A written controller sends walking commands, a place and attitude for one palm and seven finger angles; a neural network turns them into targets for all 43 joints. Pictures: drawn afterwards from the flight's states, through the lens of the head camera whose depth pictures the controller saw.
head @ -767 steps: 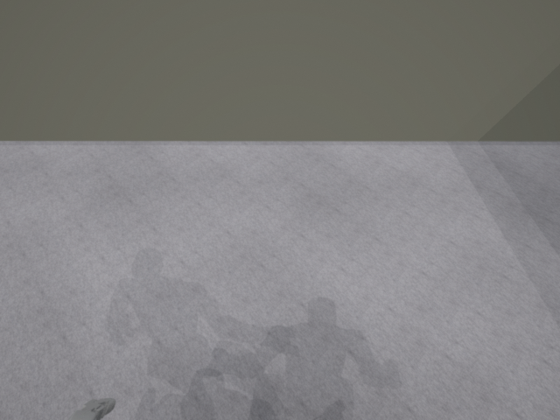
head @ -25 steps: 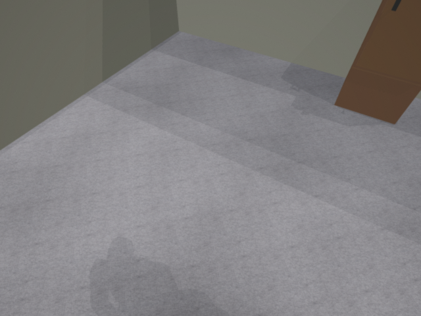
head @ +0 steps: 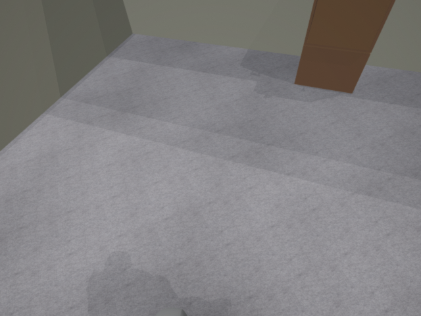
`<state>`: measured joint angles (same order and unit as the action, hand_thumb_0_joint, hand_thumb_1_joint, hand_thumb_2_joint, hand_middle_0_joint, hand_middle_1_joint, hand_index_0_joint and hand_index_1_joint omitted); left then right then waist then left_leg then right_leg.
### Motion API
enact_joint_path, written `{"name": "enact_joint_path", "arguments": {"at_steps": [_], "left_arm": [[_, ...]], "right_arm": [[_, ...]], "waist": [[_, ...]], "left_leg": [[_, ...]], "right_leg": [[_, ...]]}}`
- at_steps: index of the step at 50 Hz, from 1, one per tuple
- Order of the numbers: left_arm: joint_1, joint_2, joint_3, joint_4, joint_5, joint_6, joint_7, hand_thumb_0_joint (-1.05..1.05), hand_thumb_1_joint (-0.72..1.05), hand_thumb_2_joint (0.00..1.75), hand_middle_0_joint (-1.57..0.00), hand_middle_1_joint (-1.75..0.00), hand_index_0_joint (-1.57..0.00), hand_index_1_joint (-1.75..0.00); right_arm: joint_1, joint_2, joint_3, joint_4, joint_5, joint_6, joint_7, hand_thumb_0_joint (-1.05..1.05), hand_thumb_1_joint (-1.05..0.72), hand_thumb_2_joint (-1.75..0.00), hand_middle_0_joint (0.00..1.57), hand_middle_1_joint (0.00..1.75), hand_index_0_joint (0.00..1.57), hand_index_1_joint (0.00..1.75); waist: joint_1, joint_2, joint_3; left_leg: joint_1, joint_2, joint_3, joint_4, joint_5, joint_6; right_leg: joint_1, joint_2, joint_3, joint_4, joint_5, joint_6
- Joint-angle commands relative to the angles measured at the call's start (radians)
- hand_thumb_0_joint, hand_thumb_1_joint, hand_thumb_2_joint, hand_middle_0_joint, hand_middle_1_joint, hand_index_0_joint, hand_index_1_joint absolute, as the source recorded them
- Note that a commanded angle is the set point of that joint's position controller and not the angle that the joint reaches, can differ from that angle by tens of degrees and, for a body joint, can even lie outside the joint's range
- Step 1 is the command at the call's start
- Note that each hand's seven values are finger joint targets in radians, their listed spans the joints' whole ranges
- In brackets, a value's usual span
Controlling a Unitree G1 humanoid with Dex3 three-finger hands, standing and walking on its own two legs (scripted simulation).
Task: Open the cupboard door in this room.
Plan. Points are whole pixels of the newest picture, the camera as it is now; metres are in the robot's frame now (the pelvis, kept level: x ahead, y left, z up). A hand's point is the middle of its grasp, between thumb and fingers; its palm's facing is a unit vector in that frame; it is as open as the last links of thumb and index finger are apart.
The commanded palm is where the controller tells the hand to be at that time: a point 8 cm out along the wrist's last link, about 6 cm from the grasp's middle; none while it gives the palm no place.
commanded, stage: stand and wait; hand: left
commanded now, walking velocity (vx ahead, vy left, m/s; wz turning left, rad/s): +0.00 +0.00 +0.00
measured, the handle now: out of the picture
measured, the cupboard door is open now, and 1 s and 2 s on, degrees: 0 0 0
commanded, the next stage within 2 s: turn or walk to find it in 0.88 s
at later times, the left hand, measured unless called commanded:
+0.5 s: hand out of the picture -0.01 +0.21 -0.17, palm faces +0.02 -0.98 -0.18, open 7.3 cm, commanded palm none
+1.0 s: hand out of the picture -0.01 +0.22 -0.17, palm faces +0.00 -0.98 -0.19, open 7.3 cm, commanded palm none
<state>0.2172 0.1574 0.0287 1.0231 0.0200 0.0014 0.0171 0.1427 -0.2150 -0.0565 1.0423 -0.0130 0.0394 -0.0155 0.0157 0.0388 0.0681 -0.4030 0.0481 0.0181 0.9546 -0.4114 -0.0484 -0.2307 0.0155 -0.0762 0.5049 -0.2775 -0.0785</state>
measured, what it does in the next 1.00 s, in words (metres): steps on the spot: left foot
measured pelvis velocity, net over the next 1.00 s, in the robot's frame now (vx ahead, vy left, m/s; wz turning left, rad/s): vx -0.01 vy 0.05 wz -0.04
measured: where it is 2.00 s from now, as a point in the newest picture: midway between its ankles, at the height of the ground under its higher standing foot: outside the picture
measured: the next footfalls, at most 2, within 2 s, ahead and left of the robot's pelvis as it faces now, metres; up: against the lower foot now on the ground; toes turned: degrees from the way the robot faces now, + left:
left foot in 0.16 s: +0.03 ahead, +0.15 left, +0.00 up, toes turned +2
right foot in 1.32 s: +0.06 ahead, -0.10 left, +0.00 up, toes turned -16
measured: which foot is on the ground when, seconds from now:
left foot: up 0.00-0.14, down 0.16-1.00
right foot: down 0.00-1.00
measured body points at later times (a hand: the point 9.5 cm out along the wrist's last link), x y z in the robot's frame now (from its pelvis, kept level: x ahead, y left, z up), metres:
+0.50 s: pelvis +0.00 +0.04 +0.01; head +0.00 +0.04 +0.46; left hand -0.01 +0.26 -0.16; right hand +0.00 -0.18 -0.16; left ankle -0.01 +0.15 -0.74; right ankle +0.00 -0.07 -0.74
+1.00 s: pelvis -0.01 +0.05 +0.00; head -0.01 +0.05 +0.45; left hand -0.01 +0.27 -0.16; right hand -0.02 -0.18 -0.15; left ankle -0.01 +0.15 -0.74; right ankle +0.00 -0.07 -0.74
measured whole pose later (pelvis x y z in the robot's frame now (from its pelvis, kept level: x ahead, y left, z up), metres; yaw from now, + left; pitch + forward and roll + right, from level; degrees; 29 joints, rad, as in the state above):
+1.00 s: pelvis -0.01 +0.05 +0.00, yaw -2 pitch -2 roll +0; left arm 0.28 0.16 0.00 1.15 0.01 0.00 0.03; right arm 0.27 -0.17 -0.02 1.15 -0.01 -0.02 -0.03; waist 0.01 -0.01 0.03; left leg -0.14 0.00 0.08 0.40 -0.23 0.02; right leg -0.18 -0.01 -0.03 0.42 -0.21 0.00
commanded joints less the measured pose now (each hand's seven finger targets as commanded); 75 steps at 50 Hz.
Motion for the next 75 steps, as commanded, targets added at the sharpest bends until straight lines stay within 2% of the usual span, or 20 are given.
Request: {"name": "enact_joint_path", "arguments": {"at_steps": [1,4,6,8,10,12,23,47,50,52,54,56,61,64,65,66,67,68,71,75], "left_arm": [[0.08,0.177,0.036,-0.016,0.004,-0.021,0.014,0.0,0.9,0.9,-0.2,-0.3,-0.2,-0.3],[0.068,0.178,0.033,0.003,0.002,-0.021,0.015,0.0,0.9,0.9,-0.2,-0.3,-0.2,-0.3],[0.032,0.166,0.028,0.01,-0.009,-0.018,0.015,0.0,0.9,0.9,-0.2,-0.3,-0.2,-0.3],[0.06,0.12,0.017,0.014,-0.016,-0.013,0.01,0.0,0.9,0.9,-0.2,-0.3,-0.2,-0.3],[0.07,0.098,0.007,0.034,-0.011,-0.011,0.009,0.0,0.9,0.9,-0.2,-0.3,-0.2,-0.3],[0.057,0.112,0.002,0.055,-0.012,-0.009,0.008,0.0,0.9,0.9,-0.2,-0.3,-0.2,-0.3],[0.094,0.09,-0.018,0.104,-0.014,-0.016,0.013,0.0,0.9,0.9,-0.2,-0.3,-0.2,-0.3],[0.12,0.08,-0.017,0.104,-0.01,-0.011,0.019,0.0,0.9,0.9,-0.2,-0.3,-0.2,-0.3],[0.103,0.091,-0.004,0.089,-0.008,0.0,0.011,0.0,0.9,0.9,-0.2,-0.3,-0.2,-0.3],[0.1,0.099,0.006,0.068,0.001,0.007,-0.002,0.0,0.9,0.9,-0.2,-0.3,-0.2,-0.3],[0.096,0.086,0.016,0.042,0.011,0.013,-0.015,0.0,0.9,0.9,-0.2,-0.3,-0.2,-0.3],[0.056,0.069,0.024,0.005,0.014,0.016,-0.023,0.0,0.9,0.9,-0.2,-0.3,-0.2,-0.3],[0.035,0.034,0.028,-0.03,0.011,-0.007,-0.041,0.0,0.9,0.9,-0.2,-0.3,-0.2,-0.3],[0.237,0.047,0.031,0.044,0.011,-0.023,-0.037,0.0,0.9,0.9,-0.2,-0.3,-0.2,-0.3],[0.336,0.129,0.043,0.075,0.018,-0.038,-0.025,0.0,0.9,0.9,-0.2,-0.3,-0.2,-0.3],[0.404,0.207,0.054,0.1,0.008,-0.045,-0.01,0.0,0.9,0.9,-0.2,-0.3,-0.2,-0.3],[0.407,0.2,0.05,0.092,-0.004,-0.049,0.002,0.0,0.9,0.9,-0.2,-0.3,-0.2,-0.3],[0.35,0.181,0.049,0.081,-0.004,-0.056,0.008,0.0,0.9,0.9,-0.2,-0.3,-0.2,-0.3],[0.211,0.116,0.024,0.058,0.0,-0.06,0.011,0.0,0.9,0.9,-0.2,-0.3,-0.2,-0.3],[0.161,0.106,0.006,0.059,0.0,-0.061,0.01,0.0,0.9,0.9,-0.2,-0.3,-0.2,-0.3]], "right_arm": [[0.013,-0.029,0.005,-0.037,0.006,-0.017,-0.008,0.0,-0.9,-0.9,0.2,0.3,0.2,0.3],[0.044,-0.019,0.013,-0.016,0.007,-0.027,-0.012,0.0,-0.9,-0.9,0.2,0.3,0.2,0.3],[0.109,-0.019,0.019,0.018,0.007,-0.039,-0.015,0.0,-0.9,-0.9,0.2,0.3,0.2,0.3],[0.106,-0.072,0.015,0.024,0.003,-0.057,-0.018,0.0,-0.9,-0.9,0.2,0.3,0.2,0.3],[0.068,-0.08,0.021,0.023,0.001,-0.055,-0.025,0.0,-0.9,-0.9,0.2,0.3,0.2,0.3],[0.081,-0.053,0.031,0.039,0.004,-0.058,-0.024,0.0,-0.9,-0.9,0.2,0.3,0.2,0.3],[0.166,-0.042,0.038,0.072,0.008,-0.063,-0.024,0.0,-0.9,-0.9,0.2,0.3,0.2,0.3],[0.2,-0.024,0.03,0.086,0.008,-0.062,-0.025,0.0,-0.9,-0.9,0.2,0.3,0.2,0.3],[0.189,-0.044,0.018,0.072,0.005,-0.052,-0.027,0.0,-0.9,-0.9,0.2,0.3,0.2,0.3],[0.187,-0.08,0.002,0.051,-0.003,-0.046,-0.023,0.0,-0.9,-0.9,0.2,0.3,0.2,0.3],[0.181,-0.133,-0.019,0.029,-0.007,-0.045,-0.019,0.0,-0.9,-0.9,0.2,0.3,0.2,0.3],[0.184,-0.156,-0.032,0.013,-0.007,-0.057,-0.015,0.0,-0.9,-0.9,0.2,0.3,0.2,0.3],[0.176,-0.15,-0.034,0.01,-0.019,-0.075,-0.011,0.0,-0.9,-0.9,0.2,0.3,0.2,0.3],[0.134,-0.126,-0.025,0.006,-0.016,-0.07,-0.005,0.0,-0.9,-0.9,0.2,0.3,0.2,0.3],[0.131,-0.068,-0.012,-0.014,-0.003,-0.071,-0.001,0.0,-0.9,-0.9,0.2,0.3,0.2,0.3],[0.045,-0.022,0.005,-0.07,-0.005,-0.077,0.008,0.0,-0.9,-0.9,0.2,0.3,0.2,0.3],[0.003,-0.06,-0.001,-0.092,-0.008,-0.074,0.012,0.0,-0.9,-0.9,0.2,0.3,0.2,0.3],[0.013,-0.053,-0.005,-0.081,-0.007,-0.073,0.012,0.0,-0.9,-0.9,0.2,0.3,0.2,0.3],[0.048,-0.025,0.001,-0.033,-0.007,-0.058,0.007,0.0,-0.9,-0.9,0.2,0.3,0.2,0.3],[0.11,0.018,0.015,0.004,0.0,-0.04,0.01,0.0,-0.9,-0.9,0.2,0.3,0.2,0.3]], "waist": [[0.019,-0.152,-0.099],[0.008,-0.147,-0.094],[-0.024,-0.109,-0.09],[-0.002,0.053,-0.095],[0.014,0.019,-0.048],[0.008,0.094,-0.046],[-0.006,-0.042,0.014],[-0.014,-0.024,0.038],[-0.017,-0.014,0.032],[-0.019,0.026,0.037],[-0.021,0.122,0.053],[-0.032,0.152,0.074],[-0.024,0.052,0.073],[0.064,-0.069,0.004],[0.101,-0.293,-0.018],[0.125,-0.477,0.045],[0.115,-0.302,0.045],[0.08,-0.198,0.046],[0.018,-0.093,0.059],[-0.024,-0.123,-0.007]], "left_leg": [[0.008,0.009,-0.008,-0.161,-0.007,0.001],[0.106,0.01,0.007,-0.342,0.044,0.006],[0.256,0.016,0.007,-0.535,0.226,0.015],[0.323,0.13,-0.116,-0.572,0.417,0.068],[0.246,0.143,-0.097,-0.566,0.354,0.089],[0.222,0.115,-0.088,-0.606,0.349,0.076],[0.236,0.085,-0.07,-0.663,0.25,0.07],[0.239,0.081,-0.047,-0.636,0.238,0.075],[0.232,0.104,-0.048,-0.621,0.133,0.08],[0.224,0.13,-0.082,-0.667,-0.13,0.095],[0.202,0.23,-0.189,-0.761,-0.346,0.155],[0.19,0.333,-0.268,-0.829,-0.333,0.227],[0.212,0.317,-0.124,-0.763,-0.133,0.199],[0.077,0.203,0.052,-0.475,-0.095,0.114],[-0.097,0.1,0.161,-0.175,-0.086,0.065],[-0.315,0.007,0.16,0.061,-0.213,0.031],[-0.315,0.038,0.055,0.139,-0.162,0.035],[-0.305,0.064,0.036,0.175,-0.099,0.037],[-0.193,0.094,0.002,0.141,0.01,0.016],[-0.058,0.054,0.049,-0.026,0.118,-0.006]], "right_leg": [[0.15,-0.265,0.24,-0.147,0.571,-0.091],[0.118,-0.256,0.235,-0.138,0.519,-0.087],[0.037,-0.214,0.202,-0.112,0.391,-0.032],[-0.03,-0.116,0.134,-0.07,0.228,0.043],[0.014,-0.099,0.123,-0.134,0.171,0.068],[0.071,-0.112,0.105,-0.127,0.196,0.068],[0.052,-0.122,0.117,-0.186,0.131,0.068],[-0.008,-0.126,0.139,-0.163,0.149,0.065],[-0.049,-0.11,0.152,-0.135,0.078,0.061],[-0.115,-0.071,0.139,-0.088,-0.14,0.058],[-0.181,-0.013,0.051,0.114,-0.191,0.071],[-0.251,-0.044,0.021,0.357,-0.204,0.075],[-0.213,-0.1,-0.002,0.244,-0.178,0.081],[0.118,-0.043,-0.064,-0.026,-0.037,0.076],[0.269,-0.193,0.174,-0.184,-0.143,0.033],[0.282,-0.388,0.536,-0.309,-0.07,-0.049],[0.236,-0.438,0.576,-0.329,0.032,-0.104],[0.219,-0.432,0.511,-0.294,0.115,-0.125],[0.082,-0.359,0.314,-0.247,0.34,-0.102],[0.063,-0.256,0.121,-0.212,0.56,-0.047]]}}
